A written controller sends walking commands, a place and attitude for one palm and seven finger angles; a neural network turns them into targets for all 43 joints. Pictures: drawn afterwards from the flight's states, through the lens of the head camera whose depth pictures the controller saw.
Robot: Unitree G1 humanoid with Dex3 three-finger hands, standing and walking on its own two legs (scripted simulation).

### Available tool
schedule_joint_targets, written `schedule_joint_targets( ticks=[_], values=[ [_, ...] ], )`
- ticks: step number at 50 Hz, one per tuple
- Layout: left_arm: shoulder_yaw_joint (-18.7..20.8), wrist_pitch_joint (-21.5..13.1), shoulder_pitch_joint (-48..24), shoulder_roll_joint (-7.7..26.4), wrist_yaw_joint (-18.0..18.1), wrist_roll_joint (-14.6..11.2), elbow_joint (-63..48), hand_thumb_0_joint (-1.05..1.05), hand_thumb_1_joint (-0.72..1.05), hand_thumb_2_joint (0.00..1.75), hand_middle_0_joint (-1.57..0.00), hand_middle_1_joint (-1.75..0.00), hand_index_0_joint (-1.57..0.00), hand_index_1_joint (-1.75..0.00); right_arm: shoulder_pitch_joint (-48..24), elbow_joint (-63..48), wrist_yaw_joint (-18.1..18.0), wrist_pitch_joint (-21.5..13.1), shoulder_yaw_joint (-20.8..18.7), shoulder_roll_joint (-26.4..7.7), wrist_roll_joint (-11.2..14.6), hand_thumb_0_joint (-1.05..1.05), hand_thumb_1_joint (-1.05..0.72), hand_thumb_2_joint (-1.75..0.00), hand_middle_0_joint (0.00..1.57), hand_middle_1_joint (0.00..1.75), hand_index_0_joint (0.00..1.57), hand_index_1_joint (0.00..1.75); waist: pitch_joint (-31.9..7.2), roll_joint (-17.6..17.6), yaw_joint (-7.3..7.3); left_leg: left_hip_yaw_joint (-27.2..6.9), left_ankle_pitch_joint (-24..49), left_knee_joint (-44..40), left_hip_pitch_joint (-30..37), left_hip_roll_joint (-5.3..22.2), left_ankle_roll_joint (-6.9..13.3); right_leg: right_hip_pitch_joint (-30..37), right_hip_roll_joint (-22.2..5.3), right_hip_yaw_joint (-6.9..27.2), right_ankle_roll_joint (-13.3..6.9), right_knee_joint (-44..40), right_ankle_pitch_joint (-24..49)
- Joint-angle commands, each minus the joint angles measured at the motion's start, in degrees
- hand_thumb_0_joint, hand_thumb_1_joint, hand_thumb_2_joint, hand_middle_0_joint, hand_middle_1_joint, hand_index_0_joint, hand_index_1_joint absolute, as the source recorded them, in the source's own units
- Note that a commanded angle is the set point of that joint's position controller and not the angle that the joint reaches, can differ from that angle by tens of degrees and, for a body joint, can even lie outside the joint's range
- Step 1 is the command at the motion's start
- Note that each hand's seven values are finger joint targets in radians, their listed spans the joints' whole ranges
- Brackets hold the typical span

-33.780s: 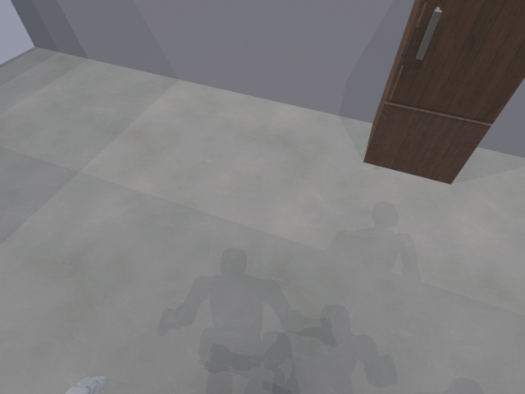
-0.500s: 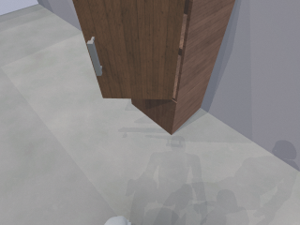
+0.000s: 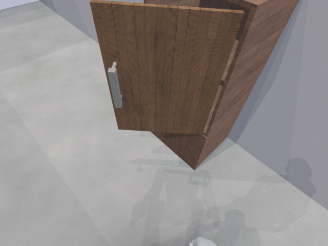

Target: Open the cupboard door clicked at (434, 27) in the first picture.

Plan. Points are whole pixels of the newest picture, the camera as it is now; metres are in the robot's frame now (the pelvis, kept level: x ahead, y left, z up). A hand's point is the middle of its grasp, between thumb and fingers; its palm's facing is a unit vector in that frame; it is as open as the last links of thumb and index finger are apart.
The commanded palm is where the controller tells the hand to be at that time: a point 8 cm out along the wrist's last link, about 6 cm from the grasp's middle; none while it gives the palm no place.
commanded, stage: come to a stop and stand still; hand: left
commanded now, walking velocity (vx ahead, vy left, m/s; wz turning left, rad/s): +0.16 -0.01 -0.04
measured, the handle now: (116, 85) +0.64 +0.23 -0.03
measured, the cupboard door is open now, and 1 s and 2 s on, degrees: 43 43 43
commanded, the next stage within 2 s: look again from close up in 1.80 s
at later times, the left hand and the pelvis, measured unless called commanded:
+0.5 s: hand out of the picture +0.13 +0.17 -0.19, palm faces +0.06 -0.98 -0.17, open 7.3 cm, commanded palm none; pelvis +0.05 +0.00 -0.01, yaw +1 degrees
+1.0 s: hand out of the picture +0.03 +0.17 -0.17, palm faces +0.01 -0.97 -0.25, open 7.4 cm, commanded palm none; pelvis +0.03 -0.02 -0.01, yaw +0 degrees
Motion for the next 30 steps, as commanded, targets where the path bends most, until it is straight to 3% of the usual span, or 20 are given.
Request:
schedule_joint_targets(
  ticks=[1,4,6,7,8,9,11,14,17,19,20,21,22,23,24,25,26,27,28,30],
  values=[
    [-0.34,-0.54,0.41,0.82,-0.25,0.03,-2.78,0.0,0.9,0.9,-0.2,-0.3,-0.2,-0.3,7.39,0.54,-0.13,-0.28,-0.7,-6.62,-0.5,0.0,-0.9,-0.9,0.2,0.3,0.2,0.3,-1.56,8.62,-1.27,-8.89,23.61,-7.33,3.01,16.12,5.27,2.85,-0.62,-0.32,-0.23,-9.27,1.14],
    [-0.93,-0.34,-1.32,0.91,0.2,-0.19,-2.88,0.0,0.9,0.9,-0.2,-0.3,-0.2,-0.3,7.69,1.56,-0.56,0.36,-0.39,-6.52,-0.62,0.0,-0.9,-0.9,0.2,0.3,0.2,0.3,-1.77,6.86,-1.33,-8.99,31.16,-3.09,2.31,15.89,4.67,9.47,0.97,-1.03,-0.41,-17.43,1.46],
    [-0.79,-0.4,1.8,2.36,0.72,-0.34,-1.98,0.0,0.9,0.9,-0.2,-0.3,-0.2,-0.3,6.16,2.02,-0.89,0.99,-0.22,-6.22,-0.12,0.0,-0.9,-0.9,0.2,0.3,0.2,0.3,-3.0,4.24,0.76,-8.29,30.2,2.62,-0.01,13.67,1.57,18.55,1.23,-0.31,-0.37,-28.05,9.67],
    [-0.49,-0.79,4.5,4.46,1.05,-0.35,-1.06,0.0,0.9,0.9,-0.2,-0.3,-0.2,-0.3,6.09,2.2,-0.89,1.16,-0.08,-5.52,0.24,0.0,-0.9,-0.9,0.2,0.3,0.2,0.3,-5.01,1.06,1.72,-6.51,22.97,6.03,-2.15,10.23,-1.52,24.34,-1.22,2.98,-0.65,-32.16,25.55],
    [-0.37,-1.05,5.58,7.51,1.51,-0.43,-0.51,0.0,0.9,0.9,-0.2,-0.3,-0.2,-0.3,7.03,2.17,-0.63,1.62,-0.22,-4.59,0.85,0.0,-0.9,-0.9,0.2,0.3,0.2,0.3,-6.67,-2.2,0.78,-5.55,8.37,7.43,-6.44,6.69,-4.12,28.66,-8.03,9.95,-3.95,-30.17,42.47],
    [-0.43,-0.99,4.04,9.73,1.7,-0.74,-0.52,0.0,0.9,0.9,-0.2,-0.3,-0.2,-0.3,9.3,2.65,-0.26,2.54,-0.23,-3.86,1.24,0.0,-0.9,-0.9,0.2,0.3,0.2,0.3,-5.99,-4.08,-0.91,-5.25,-3.53,7.84,-6.62,3.98,-5.6,27.1,-13.4,11.09,-7.68,-29.74,49.16],
    [-0.33,-0.82,1.84,9.19,2.52,-0.97,-1.34,0.0,0.9,0.9,-0.2,-0.3,-0.2,-0.3,9.99,3.6,-0.44,4.36,-0.51,-3.12,1.18,0.0,-0.9,-0.9,0.2,0.3,0.2,0.3,-7.73,-12.66,-1.16,-5.13,-15.04,13.74,-4.52,3.39,-6.03,25.05,-13.7,10.54,-10.54,-32.07,53.81],
    [0.5,-0.34,-0.04,9.47,3.15,-0.66,-2.09,0.0,0.9,0.9,-0.2,-0.3,-0.2,-0.3,8.3,3.45,-0.65,5.18,-0.73,-3.36,1.37,0.0,-0.9,-0.9,0.2,0.3,0.2,0.3,-7.85,-7.47,-0.59,-6.64,-17.34,17.25,-8.37,3.36,-6.45,28.08,-14.37,10.48,-11.84,-30.29,59.35],
    [1.39,0.14,-1.0,9.86,3.23,-0.66,-2.55,0.0,0.9,0.9,-0.2,-0.3,-0.2,-0.3,7.9,3.04,-0.49,5.46,-1.12,-2.72,1.02,0.0,-0.9,-0.9,0.2,0.3,0.2,0.3,-8.56,-3.3,-0.81,-5.85,-11.78,12.2,-7.1,2.77,-6.84,27.95,-13.15,9.21,-10.49,-28.55,54.21],
    [1.41,0.59,-2.64,8.99,3.07,-0.93,-3.18,0.0,0.9,0.9,-0.2,-0.3,-0.2,-0.3,9.42,3.19,-0.37,5.3,-1.28,-2.94,0.72,0.0,-0.9,-0.9,0.2,0.3,0.2,0.3,-8.28,-3.26,-1.97,-5.77,0.2,4.33,-0.63,3.68,-6.39,21.54,-10.32,7.33,-7.55,-27.27,40.48],
    [1.22,0.95,-2.77,7.58,2.74,-1.1,-3.84,0.0,0.9,0.9,-0.2,-0.3,-0.2,-0.3,9.15,2.76,-0.36,5.06,-1.52,-4.55,0.41,0.0,-0.9,-0.9,0.2,0.3,0.2,0.3,-7.89,1.77,-1.72,-8.81,10.47,3.09,2.87,7.33,-4.78,16.25,-6.7,4.58,-4.83,-26.07,28.9],
    [0.97,1.7,-2.79,5.11,2.68,-0.81,-4.47,0.0,0.9,0.9,-0.2,-0.3,-0.2,-0.3,7.01,1.39,-0.23,5.04,-1.91,-5.87,0.08,0.0,-0.9,-0.9,0.2,0.3,0.2,0.3,-5.69,9.18,-0.95,-14.24,14.77,0.03,0.01,12.82,-1.64,13.78,-1.75,0.86,-1.96,-24.61,12.19],
    [0.61,2.37,-4.34,3.62,2.56,-0.69,-5.28,0.0,0.9,0.9,-0.2,-0.3,-0.2,-0.3,4.98,0.21,-0.44,4.84,-1.95,-6.83,-0.17,0.0,-0.9,-0.9,0.2,0.3,0.2,0.3,-0.98,15.05,-1.17,-17.03,17.35,-4.19,-5.91,15.8,1.63,13.96,1.51,-1.59,-0.23,-20.27,0.39],
    [0.53,2.76,-4.53,3.61,2.41,-0.61,-5.21,0.0,0.9,0.9,-0.2,-0.3,-0.2,-0.3,3.94,-0.36,-0.8,4.59,-1.79,-6.63,-0.37,0.0,-0.9,-0.9,0.2,0.3,0.2,0.3,0.8,13.32,-1.21,-17.54,18.13,-5.51,-7.69,16.51,3.63,13.28,2.34,0.37,-0.39,-14.78,-7.11],
    [-1.28,1.45,4.93,4.64,4.2,-1.39,-2.39,0.0,0.9,0.9,-0.2,-0.3,-0.2,-0.3,-3.6,-5.26,-0.39,3.22,-2.3,-10.48,0.91,0.0,-0.9,-0.9,0.2,0.3,0.2,0.3,-4.48,19.13,1.79,-12.05,38.1,10.19,0.03,16.38,1.48,10.06,-1.47,5.75,-2.95,-19.31,-3.02],
    [-0.32,0.33,2.78,7.76,3.87,-0.62,-5.12,0.0,0.9,0.9,-0.2,-0.3,-0.2,-0.3,-0.3,-7.14,0.14,3.32,-2.03,-7.26,0.01,0.0,-0.9,-0.9,0.2,0.3,0.2,0.3,-8.8,18.22,0.15,-9.77,32.55,11.26,2.44,11.44,-0.76,11.46,-0.59,3.44,-3.84,-21.55,8.14],
    [-0.4,-0.81,1.27,8.49,3.33,-0.3,-5.67,0.0,0.9,0.9,-0.2,-0.3,-0.2,-0.3,1.61,-8.41,0.25,3.31,-1.36,-6.08,-0.13,0.0,-0.9,-0.9,0.2,0.3,0.2,0.3,-8.7,11.33,-0.53,-8.91,23.45,12.93,0.27,9.47,-2.15,13.52,-1.93,6.34,-4.23,-22.96,17.33],
    [-0.55,-0.88,-0.45,8.47,2.96,-0.2,-6.16,0.0,0.9,0.9,-0.2,-0.3,-0.2,-0.3,4.18,-9.43,0.12,2.94,-1.32,-5.86,0.06,0.0,-0.9,-0.9,0.2,0.3,0.2,0.3,-7.7,9.43,-2.57,-9.21,18.86,9.96,0.25,8.17,-3.07,12.69,-2.86,5.92,-4.53,-22.72,19.41],
    [-0.65,-0.47,-0.84,8.03,2.7,-0.22,-6.67,0.0,0.9,0.9,-0.2,-0.3,-0.2,-0.3,5.33,-9.6,0.12,2.8,-1.4,-6.92,0.07,0.0,-0.9,-0.9,0.2,0.3,0.2,0.3,-7.81,9.33,-2.96,-11.09,20.26,6.93,0.97,9.32,-2.62,12.32,-0.79,3.96,-3.77,-21.22,14.51],
    [-1.06,0.37,0.49,6.14,2.64,-0.26,-6.92,0.0,0.9,0.9,-0.2,-0.3,-0.2,-0.3,3.81,-10.24,-0.05,2.68,-1.5,-9.06,0.06,0.0,-0.9,-0.9,0.2,0.3,0.2,0.3,-5.56,8.41,-1.69,-12.65,23.95,4.39,0.8,11.99,-0.56,11.74,2.31,1.42,-1.87,-20.77,4.29]
  ],
)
